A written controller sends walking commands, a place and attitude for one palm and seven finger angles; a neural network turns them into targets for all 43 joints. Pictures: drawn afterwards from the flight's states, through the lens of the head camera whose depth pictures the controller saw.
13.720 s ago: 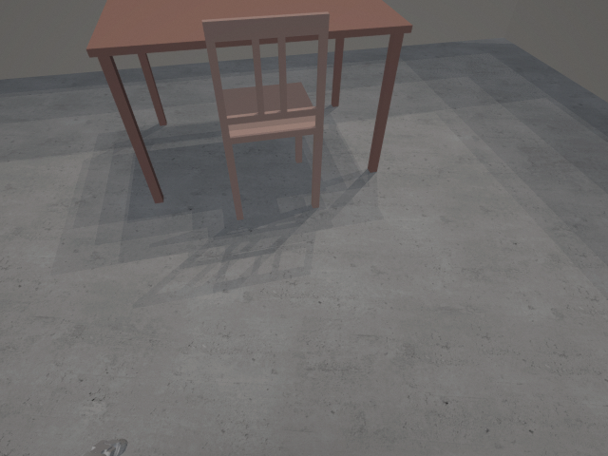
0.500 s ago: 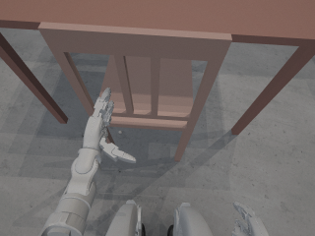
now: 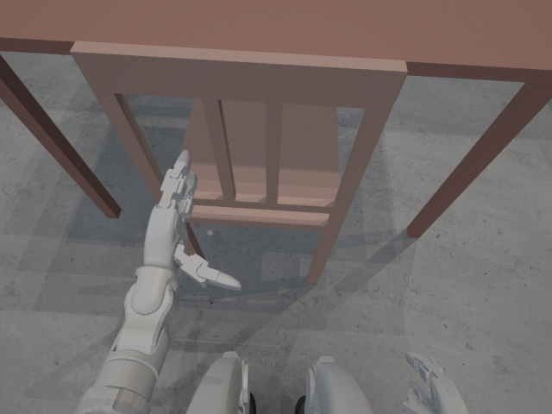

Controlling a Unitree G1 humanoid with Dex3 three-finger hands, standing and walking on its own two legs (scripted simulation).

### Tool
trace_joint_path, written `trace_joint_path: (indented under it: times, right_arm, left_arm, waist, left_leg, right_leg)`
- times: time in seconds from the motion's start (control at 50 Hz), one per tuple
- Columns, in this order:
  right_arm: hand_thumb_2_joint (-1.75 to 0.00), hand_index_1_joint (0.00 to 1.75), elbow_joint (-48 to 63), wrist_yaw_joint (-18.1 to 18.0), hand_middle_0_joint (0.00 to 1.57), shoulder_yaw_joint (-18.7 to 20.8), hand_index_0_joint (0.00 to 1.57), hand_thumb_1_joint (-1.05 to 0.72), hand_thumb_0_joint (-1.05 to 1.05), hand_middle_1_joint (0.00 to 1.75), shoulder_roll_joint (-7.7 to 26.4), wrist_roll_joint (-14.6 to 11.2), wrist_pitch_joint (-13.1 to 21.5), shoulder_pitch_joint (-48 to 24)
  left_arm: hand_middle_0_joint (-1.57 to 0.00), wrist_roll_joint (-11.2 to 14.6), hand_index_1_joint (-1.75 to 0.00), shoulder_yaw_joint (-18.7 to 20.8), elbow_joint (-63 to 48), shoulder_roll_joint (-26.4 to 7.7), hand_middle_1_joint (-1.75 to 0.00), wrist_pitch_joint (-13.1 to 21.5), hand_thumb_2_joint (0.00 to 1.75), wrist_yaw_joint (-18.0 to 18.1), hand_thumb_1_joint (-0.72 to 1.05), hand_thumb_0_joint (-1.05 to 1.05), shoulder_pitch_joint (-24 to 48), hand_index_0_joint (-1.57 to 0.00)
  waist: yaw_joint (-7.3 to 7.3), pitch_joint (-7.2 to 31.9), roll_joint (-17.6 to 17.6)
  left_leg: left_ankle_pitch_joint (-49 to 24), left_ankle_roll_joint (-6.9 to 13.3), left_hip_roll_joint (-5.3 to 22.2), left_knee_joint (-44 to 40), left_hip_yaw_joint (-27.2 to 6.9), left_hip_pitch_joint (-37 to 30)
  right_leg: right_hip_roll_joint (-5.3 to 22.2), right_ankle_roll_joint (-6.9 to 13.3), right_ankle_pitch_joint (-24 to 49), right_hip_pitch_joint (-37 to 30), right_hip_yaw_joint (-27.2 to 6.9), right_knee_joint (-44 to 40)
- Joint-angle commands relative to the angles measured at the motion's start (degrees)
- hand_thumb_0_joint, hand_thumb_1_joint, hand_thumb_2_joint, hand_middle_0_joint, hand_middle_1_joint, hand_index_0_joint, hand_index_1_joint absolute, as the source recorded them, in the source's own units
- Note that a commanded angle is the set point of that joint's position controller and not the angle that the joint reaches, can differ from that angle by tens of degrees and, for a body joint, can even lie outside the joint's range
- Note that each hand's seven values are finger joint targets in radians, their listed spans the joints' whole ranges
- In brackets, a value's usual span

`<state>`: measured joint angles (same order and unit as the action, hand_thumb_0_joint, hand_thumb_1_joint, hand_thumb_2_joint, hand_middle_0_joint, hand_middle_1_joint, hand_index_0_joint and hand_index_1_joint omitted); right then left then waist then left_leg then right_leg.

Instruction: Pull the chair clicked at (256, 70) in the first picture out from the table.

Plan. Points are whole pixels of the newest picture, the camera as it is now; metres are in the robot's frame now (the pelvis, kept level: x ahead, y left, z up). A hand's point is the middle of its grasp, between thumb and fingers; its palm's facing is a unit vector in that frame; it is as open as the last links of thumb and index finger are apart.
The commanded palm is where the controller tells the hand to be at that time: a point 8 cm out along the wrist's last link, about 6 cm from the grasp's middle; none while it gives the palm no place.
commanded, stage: aim the fingers beside a spindle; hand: left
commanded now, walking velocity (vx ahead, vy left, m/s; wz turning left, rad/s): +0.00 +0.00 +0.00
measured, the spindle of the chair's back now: (222, 155) +0.51 +0.10 +0.00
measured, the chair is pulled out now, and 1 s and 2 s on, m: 0.00 0.00 0.00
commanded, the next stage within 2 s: push the fingers through the gap in 1.94 s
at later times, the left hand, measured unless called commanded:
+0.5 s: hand (209, 231) +0.37 +0.11 +0.01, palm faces -0.09 -1.00 -0.03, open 16.9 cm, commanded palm +0.35 +0.16 +0.02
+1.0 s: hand (206, 229) +0.36 +0.11 +0.03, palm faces -0.09 -1.00 -0.02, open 16.9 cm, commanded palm +0.35 +0.16 +0.02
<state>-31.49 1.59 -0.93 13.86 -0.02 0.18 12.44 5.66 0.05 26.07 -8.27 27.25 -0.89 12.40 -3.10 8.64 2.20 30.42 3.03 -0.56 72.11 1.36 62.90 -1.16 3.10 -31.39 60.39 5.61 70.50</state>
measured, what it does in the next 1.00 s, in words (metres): stands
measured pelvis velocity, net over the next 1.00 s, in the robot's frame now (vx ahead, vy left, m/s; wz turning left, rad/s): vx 0.00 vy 0.01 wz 0.00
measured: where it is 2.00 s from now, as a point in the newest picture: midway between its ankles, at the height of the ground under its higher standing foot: outside the picture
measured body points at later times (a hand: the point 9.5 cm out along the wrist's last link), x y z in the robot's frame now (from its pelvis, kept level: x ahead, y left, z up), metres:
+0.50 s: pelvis +0.00 +0.00 +0.00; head +0.11 +0.01 +0.43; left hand +0.37 +0.16 +0.01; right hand +0.14 -0.25 -0.11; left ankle +0.03 +0.09 -0.63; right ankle +0.02 -0.09 -0.63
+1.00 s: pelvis +0.00 +0.01 +0.00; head +0.11 +0.01 +0.44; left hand +0.36 +0.16 +0.04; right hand +0.14 -0.24 -0.11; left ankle +0.03 +0.09 -0.63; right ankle +0.02 -0.09 -0.63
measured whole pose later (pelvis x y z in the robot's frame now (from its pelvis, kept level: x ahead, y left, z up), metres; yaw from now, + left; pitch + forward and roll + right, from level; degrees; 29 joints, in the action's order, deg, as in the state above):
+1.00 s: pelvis +0.00 +0.01 +0.00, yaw +0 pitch +22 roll -2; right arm -31.7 1.5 -0.6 14.1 0.0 0.7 12.4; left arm 6.4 0.2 24.9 -8.6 26.8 -1.5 12.9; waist -3.2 8.7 2.5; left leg 30.6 3.4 -0.6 72.4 1.3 63.5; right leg -1.2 2.7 -31.3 60.7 5.6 70.3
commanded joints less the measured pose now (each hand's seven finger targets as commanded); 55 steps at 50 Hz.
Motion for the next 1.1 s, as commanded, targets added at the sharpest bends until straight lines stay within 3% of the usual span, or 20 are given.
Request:
trace_joint_path:
  times: [0.0,0.06,0.1,0.2,0.32,0.38,0.44,0.5,0.52,0.58,0.68,0.72,0.76,0.82,0.88,0.9,0.96,1.02,1.06,1.08]
  right_arm:
    - [-0.9,0.3,5.59,-0.43,0.2,3.12,0.2,-0.9,0.0,0.3,8.15,-0.36,2.06,1.62]
    - [-0.9,0.3,6.02,-0.38,0.2,3.16,0.2,-0.9,0.0,0.3,8.49,-0.74,1.86,1.64]
    - [-0.9,0.3,6.88,-0.37,0.2,3.3,0.2,-0.9,0.0,0.3,8.5,-0.8,1.81,1.38]
    - [-0.9,0.3,7.35,-0.49,0.2,3.42,0.2,-0.9,0.0,0.3,7.81,-0.46,2.53,1.68]
    - [-0.9,0.3,5.24,-0.49,0.2,3.19,0.2,-0.9,0.0,0.3,8.11,-0.3,2.36,1.8]
    - [-0.9,0.3,5.65,-0.35,0.2,3.08,0.2,-0.9,0.0,0.3,8.55,-0.64,1.97,1.67]
    - [-0.9,0.3,6.62,-0.47,0.2,3.22,0.2,-0.9,0.0,0.3,8.49,-0.73,1.99,1.57]
    - [-0.9,0.3,7.34,-0.52,0.2,3.31,0.2,-0.9,0.0,0.3,8.06,-0.49,2.51,1.58]
    - [-0.9,0.3,7.45,-0.53,0.2,3.4,0.2,-0.9,0.0,0.3,7.96,-0.42,2.68,1.84]
    - [-0.9,0.3,6.87,-0.55,0.2,3.34,0.2,-0.9,0.0,0.3,7.73,-0.32,2.97,2.08]
    - [-0.9,0.3,5.45,-0.37,0.2,3.15,0.2,-0.9,0.0,0.3,8.33,-0.6,2.25,2.06]
    - [-0.9,0.3,5.76,-0.34,0.2,3.09,0.2,-0.9,0.0,0.3,8.7,-0.85,1.92,1.59]
    - [-0.9,0.3,6.19,-0.51,0.2,3.22,0.2,-0.9,0.0,0.3,8.6,-0.89,2.0,1.45]
    - [-0.9,0.3,6.87,-0.67,0.2,3.42,0.2,-0.9,0.0,0.3,8.32,-0.51,2.59,1.58]
    - [-0.9,0.3,7.14,-0.64,0.2,3.61,0.2,-0.9,0.0,0.3,8.2,-0.15,3.26,2.09]
    - [-0.9,0.3,7.0,-0.45,0.2,3.45,0.2,-0.9,0.0,0.3,7.79,-0.14,3.29,1.96]
    - [-0.9,0.3,5.53,-0.36,0.2,3.3,0.2,-0.9,0.0,0.3,8.24,-0.25,2.53,2.25]
    - [-0.9,0.3,5.13,-0.17,0.2,3.13,0.2,-0.9,0.0,0.3,8.64,-0.68,1.55,2.11]
    - [-0.9,0.3,6.01,-0.17,0.2,3.2,0.2,-0.9,0.0,0.3,8.96,-0.83,1.37,1.87]
    - [-0.9,0.3,6.7,-0.09,0.2,3.24,0.2,-0.9,0.0,0.3,8.93,-0.77,1.28,1.58]
  left_arm:
    - [-0.06,-0.63,-0.08,1.71,-5.12,-4.1,-0.08,2.82,0.3,0.07,-0.5,0.0,15.26,-0.06]
    - [-0.06,0.18,-0.08,1.55,-2.06,-3.37,-0.08,1.07,0.3,-1.57,-0.5,0.0,14.51,-0.06]
    - [-0.06,1.04,-0.08,2.38,-4.85,-4.17,-0.08,1.08,0.3,-2.32,-0.5,0.0,13.89,-0.06]
    - [-0.06,1.84,-0.08,3.4,-16.63,-6.54,-0.08,4.06,0.3,-1.1,-0.5,0.0,16.7,-0.06]
    - [-0.06,-0.2,-0.08,2.39,-6.53,-4.9,-0.08,3.25,0.3,0.31,-0.5,0.0,16.09,-0.06]
    - [-0.06,0.03,-0.08,2.95,-0.96,-4.57,-0.08,1.45,0.3,-1.12,-0.5,0.0,13.58,-0.06]
    - [-0.06,1.04,-0.08,3.05,-4.47,-4.97,-0.08,1.54,0.3,-2.43,-0.5,0.0,15.98,-0.06]
    - [-0.06,2.0,-0.08,3.83,-13.39,-6.75,-0.08,3.43,0.3,-2.49,-0.5,0.0,17.88,-0.06]
    - [-0.06,2.29,-0.08,4.44,-15.34,-7.13,-0.08,4.0,0.3,-2.11,-0.5,0.0,17.21,-0.06]
    - [-0.06,1.82,-0.08,2.87,-16.59,-6.06,-0.08,4.52,0.3,-0.98,-0.5,0.0,16.25,-0.06]
    - [-0.06,0.5,-0.08,2.14,-4.1,-4.11,-0.08,1.69,0.3,-1.53,-0.5,0.0,11.81,-0.06]
    - [-0.06,0.7,-0.08,2.09,-1.35,-3.84,-0.08,0.84,0.3,-2.39,-0.5,0.0,13.12,-0.06]
    - [-0.06,0.82,-0.08,1.76,-3.33,-3.98,-0.08,1.24,0.3,-2.96,-0.5,0.0,16.13,-0.06]
    - [-0.06,1.76,-0.08,3.16,-12.34,-6.1,-0.08,3.5,0.3,-2.47,-0.5,0.0,20.06,-0.06]
    - [-0.06,1.75,-0.08,3.89,-19.77,-7.53,-0.08,5.23,0.3,-0.9,-0.5,0.0,18.2,-0.06]
    - [-0.06,1.55,-0.08,1.63,-19.28,-5.04,-0.08,5.01,0.3,-0.48,-0.5,0.0,17.16,-0.06]
    - [-0.06,0.27,-0.08,1.86,-9.1,-4.54,-0.08,2.61,0.3,0.37,-0.5,0.0,14.36,-0.06]
    - [-0.06,-0.77,-0.08,-0.01,0.33,-1.6,-0.08,-0.08,0.3,-0.38,-0.5,0.0,14.6,-0.06]
    - [-0.06,-0.39,-0.08,1.66,0.56,-3.01,-0.08,-0.41,0.3,-1.1,-0.5,0.0,13.54,-0.06]
    - [-0.06,-0.15,-0.08,1.78,-2.35,-3.33,-0.08,0.1,0.3,-1.27,-0.5,0.0,14.14,-0.06]
  waist:
    - [-2.64,18.19,-3.07]
    - [-2.26,18.54,-3.06]
    - [-1.13,22.12,-1.68]
    - [-0.6,28.62,1.99]
    - [-2.78,18.94,-2.94]
    - [-2.24,17.42,-3.91]
    - [-1.54,21.44,-1.78]
    - [-0.51,28.13,3.03]
    - [-0.31,29.95,2.36]
    - [-1.4,27.89,0.98]
    - [-2.61,17.34,-4.28]
    - [-2.67,15.62,-5.16]
    - [-2.54,17.48,-1.79]
    - [-1.42,25.81,2.21]
    - [-0.25,31.79,5.36]
    - [-1.01,30.79,4.32]
    - [-2.65,22.1,-2.37]
    - [-3.73,15.24,-5.93]
    - [-2.23,16.02,-4.09]
    - [-1.55,19.12,-1.28]
  left_leg:
    - [-11.75,-1.04,0.26,-8.45,-4.88,-12.62]
    - [-10.69,-0.97,-0.09,-8.54,-4.57,-11.28]
    - [-12.85,-1.13,-0.11,-8.6,-4.33,-13.02]
    - [-19.66,-1.43,0.33,-8.46,-5.03,-19.71]
    - [-12.43,-0.99,0.24,-8.1,-4.83,-12.78]
    - [-9.8,-1.0,-0.14,-8.4,-4.37,-9.99]
    - [-11.66,-0.99,-0.32,-8.11,-4.05,-11.44]
    - [-18.09,-1.41,-0.02,-8.25,-4.59,-17.71]
    - [-19.89,-1.5,0.19,-8.42,-4.97,-19.47]
    - [-20.88,-1.35,0.51,-8.59,-5.4,-19.96]
    - [-12.83,-1.04,0.22,-8.53,-4.69,-11.63]
    - [-9.78,-0.97,-0.08,-8.55,-4.59,-9.41]
    - [-10.42,-0.96,-0.08,-8.28,-4.55,-11.25]
    - [-16.09,-1.35,0.19,-8.06,-5.28,-17.8]
    - [-23.34,-2.32,0.78,-8.76,-6.6,-25.28]
    - [-23.85,-2.22,0.96,-8.9,-6.86,-25.62]
    - [-17.76,-1.41,0.89,-8.73,-6.34,-17.69]
    - [-10.59,-0.96,0.33,-8.79,-5.65,-11.03]
    - [-10.27,-1.11,0.0,-9.16,-5.21,-11.0]
    - [-12.13,-1.29,0.01,-9.31,-5.32,-13.45]
  right_leg:
    - [0.43,-1.36,12.65,-9.4,-5.03,-10.55]
    - [0.49,-1.15,11.79,-10.25,-5.39,-10.93]
    - [0.66,-1.05,13.97,-11.82,-5.5,-10.53]
    - [0.52,-1.09,19.38,-13.42,-5.34,-9.35]
    - [0.28,-1.47,13.18,-9.83,-5.31,-10.58]
    - [0.42,-1.28,10.91,-10.19,-5.57,-11.23]
    - [0.64,-1.16,12.97,-12.16,-6.2,-10.91]
    - [0.61,-0.93,18.63,-13.83,-5.85,-9.38]
    - [0.51,-0.98,19.83,-14.3,-5.42,-9.12]
    - [0.29,-1.3,20.37,-13.37,-5.05,-9.34]
    - [0.28,-1.43,14.27,-10.38,-4.9,-10.7]
    - [0.38,-1.32,11.0,-9.61,-5.19,-11.28]
    - [0.44,-1.07,11.13,-8.75,-5.3,-10.83]
    - [0.48,-0.86,15.41,-10.42,-5.18,-9.47]
    - [0.35,-0.78,19.39,-10.74,-4.39,-8.23]
    - [0.29,-0.92,19.62,-10.24,-4.01,-8.49]
    - [-0.06,-1.32,16.11,-8.95,-3.87,-9.48]
    - [0.08,-1.42,11.03,-7.05,-3.9,-10.6]
    - [0.19,-0.95,10.49,-7.92,-4.15,-10.65]
    - [0.3,-0.78,11.87,-8.17,-4.12,-10.07]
